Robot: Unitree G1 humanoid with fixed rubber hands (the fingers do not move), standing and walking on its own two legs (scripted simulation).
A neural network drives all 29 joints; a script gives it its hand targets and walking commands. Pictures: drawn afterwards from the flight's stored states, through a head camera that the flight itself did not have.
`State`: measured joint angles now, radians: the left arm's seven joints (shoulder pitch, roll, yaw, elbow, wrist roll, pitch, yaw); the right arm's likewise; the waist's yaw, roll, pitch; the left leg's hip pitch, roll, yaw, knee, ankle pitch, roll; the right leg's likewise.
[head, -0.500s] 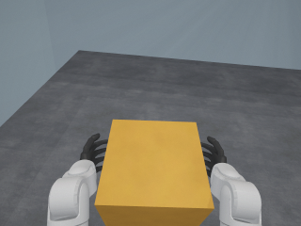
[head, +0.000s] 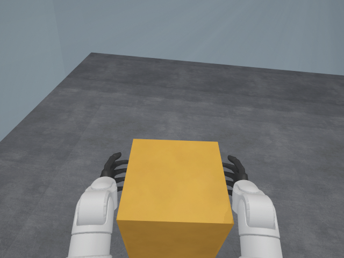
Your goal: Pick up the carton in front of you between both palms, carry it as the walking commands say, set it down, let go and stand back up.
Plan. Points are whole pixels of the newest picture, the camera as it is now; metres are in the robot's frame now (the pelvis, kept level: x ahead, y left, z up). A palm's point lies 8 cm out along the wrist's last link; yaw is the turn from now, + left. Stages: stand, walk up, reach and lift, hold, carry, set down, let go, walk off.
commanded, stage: carry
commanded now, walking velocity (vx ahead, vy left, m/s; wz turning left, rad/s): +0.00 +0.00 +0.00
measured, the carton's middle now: (173, 202) +0.27 +0.00 -0.02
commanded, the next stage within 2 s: hold in 0.68 s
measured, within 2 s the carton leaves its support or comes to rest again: neither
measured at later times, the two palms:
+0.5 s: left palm (111, 181) +0.28 +0.15 +0.04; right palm (236, 184) +0.28 -0.15 +0.04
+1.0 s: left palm (113, 188) +0.26 +0.14 +0.05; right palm (244, 193) +0.26 -0.16 +0.05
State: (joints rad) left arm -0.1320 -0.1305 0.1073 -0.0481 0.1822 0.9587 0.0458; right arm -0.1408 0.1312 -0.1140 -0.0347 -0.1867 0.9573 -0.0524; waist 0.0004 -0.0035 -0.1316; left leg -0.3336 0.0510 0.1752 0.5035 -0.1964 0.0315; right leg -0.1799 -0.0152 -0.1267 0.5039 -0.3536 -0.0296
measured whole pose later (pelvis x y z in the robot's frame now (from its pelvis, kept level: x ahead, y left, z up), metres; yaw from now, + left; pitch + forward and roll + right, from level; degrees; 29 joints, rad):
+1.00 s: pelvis -0.03 +0.00 +0.01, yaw -2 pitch -7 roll +1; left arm -0.25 -0.15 0.20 0.20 0.27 0.72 0.02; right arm -0.27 0.15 -0.24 0.28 -0.25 0.67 -0.01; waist 0.00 -0.05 0.05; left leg -0.14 0.00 0.03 0.37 -0.11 0.01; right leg -0.02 0.04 0.02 0.42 -0.28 -0.04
